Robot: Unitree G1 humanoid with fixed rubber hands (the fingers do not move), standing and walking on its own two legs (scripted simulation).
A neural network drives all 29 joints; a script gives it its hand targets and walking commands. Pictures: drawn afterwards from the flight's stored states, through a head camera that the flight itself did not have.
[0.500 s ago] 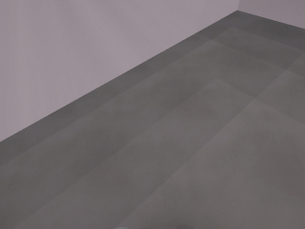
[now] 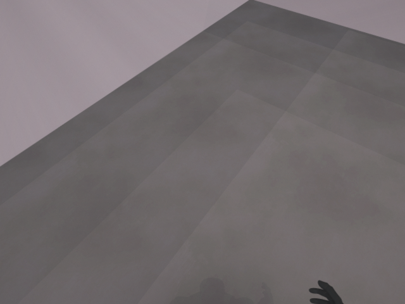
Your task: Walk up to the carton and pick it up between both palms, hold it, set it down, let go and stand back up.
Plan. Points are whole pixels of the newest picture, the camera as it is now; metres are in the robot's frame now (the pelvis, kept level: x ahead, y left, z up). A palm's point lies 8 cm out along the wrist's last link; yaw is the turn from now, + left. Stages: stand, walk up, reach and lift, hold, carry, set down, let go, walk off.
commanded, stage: walk up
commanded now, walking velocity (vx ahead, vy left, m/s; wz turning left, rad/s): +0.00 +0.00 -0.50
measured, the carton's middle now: out of the picture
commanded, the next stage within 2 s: none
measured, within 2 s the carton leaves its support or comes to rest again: neither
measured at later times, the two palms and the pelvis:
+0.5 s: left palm (82, 302) +0.14 +0.27 -0.13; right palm out of the picture -0.05 -0.22 -0.11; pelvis -0.01 +0.04 +0.00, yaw -16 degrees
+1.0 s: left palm out of the picture +0.11 +0.18 -0.08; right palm out of the picture -0.11 -0.31 -0.14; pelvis -0.06 -0.03 +0.01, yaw -30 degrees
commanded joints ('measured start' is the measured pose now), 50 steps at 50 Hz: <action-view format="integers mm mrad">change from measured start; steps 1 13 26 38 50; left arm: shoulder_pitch -67 -19 -169 -75 53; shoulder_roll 138 92 63 136 137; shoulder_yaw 36 14 -2 36 24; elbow -75 -19 -92 -82 -78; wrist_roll -7 0 -9 -34 -40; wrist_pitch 7 48 45 1 -27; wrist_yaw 4 -34 -61 -1 4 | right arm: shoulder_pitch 132 145 255 159 56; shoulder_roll -104 -170 -205 -123 -128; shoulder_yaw -11 21 -22 -60 -49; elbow -32 -48 -35 -4 -57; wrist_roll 10 -13 -33 -17 -15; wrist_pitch -30 -60 -61 23 41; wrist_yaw -3 -2 8 37 23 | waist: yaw -92 -58 -106 -61 -36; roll -82 200 197 -103 -120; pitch -152 -39 -122 -4 -42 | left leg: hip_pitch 315 248 342 -232 -269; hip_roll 34 272 383 138 108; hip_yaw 0 10 76 56 -20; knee -386 -417 -266 454 428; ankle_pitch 218 505 755 37 196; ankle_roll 22 129 263 28 -21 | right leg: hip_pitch -60 -255 -102 166 250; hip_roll -142 -38 -102 -284 -246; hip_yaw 211 -144 -272 8 181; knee -19 675 280 -171 -260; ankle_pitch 147 -160 -280 350 124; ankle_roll -86 96 70 -29 75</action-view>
